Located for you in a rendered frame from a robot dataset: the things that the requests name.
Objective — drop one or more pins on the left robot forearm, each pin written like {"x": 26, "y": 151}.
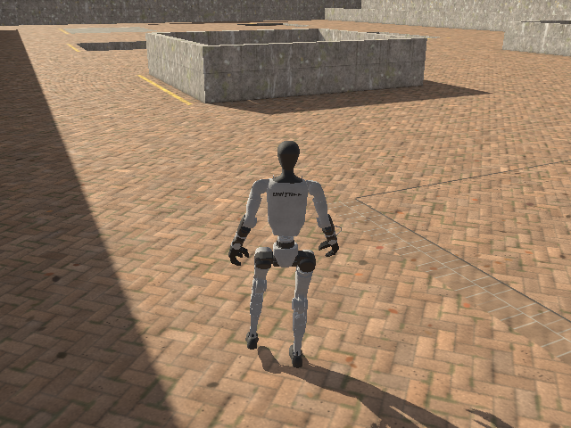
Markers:
{"x": 241, "y": 235}

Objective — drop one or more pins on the left robot hand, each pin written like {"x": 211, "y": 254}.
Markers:
{"x": 233, "y": 253}

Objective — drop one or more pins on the right robot hand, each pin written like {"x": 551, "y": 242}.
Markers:
{"x": 334, "y": 250}

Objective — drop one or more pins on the right robot thigh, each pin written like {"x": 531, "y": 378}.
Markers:
{"x": 306, "y": 265}

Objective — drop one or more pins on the robot left shin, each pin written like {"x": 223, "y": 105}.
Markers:
{"x": 255, "y": 308}

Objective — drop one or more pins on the robot right upper arm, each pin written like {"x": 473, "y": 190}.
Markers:
{"x": 320, "y": 203}

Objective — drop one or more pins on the robot left upper arm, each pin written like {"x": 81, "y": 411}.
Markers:
{"x": 254, "y": 201}

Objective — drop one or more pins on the right robot forearm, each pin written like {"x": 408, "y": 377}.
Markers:
{"x": 329, "y": 232}

